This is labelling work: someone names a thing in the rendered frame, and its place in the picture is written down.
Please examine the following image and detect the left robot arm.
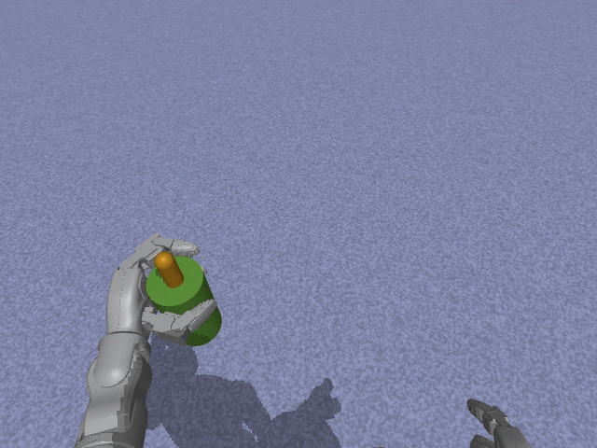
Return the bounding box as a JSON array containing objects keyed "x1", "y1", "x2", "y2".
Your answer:
[{"x1": 74, "y1": 331, "x2": 152, "y2": 448}]

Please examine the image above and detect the bottle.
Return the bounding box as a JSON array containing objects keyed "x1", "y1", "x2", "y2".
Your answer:
[{"x1": 146, "y1": 251, "x2": 222, "y2": 346}]

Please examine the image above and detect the right robot hand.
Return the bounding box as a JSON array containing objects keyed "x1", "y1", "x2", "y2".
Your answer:
[{"x1": 467, "y1": 399, "x2": 531, "y2": 448}]

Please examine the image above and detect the left robot hand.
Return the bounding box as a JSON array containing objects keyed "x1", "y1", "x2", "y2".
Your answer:
[{"x1": 106, "y1": 233, "x2": 217, "y2": 345}]

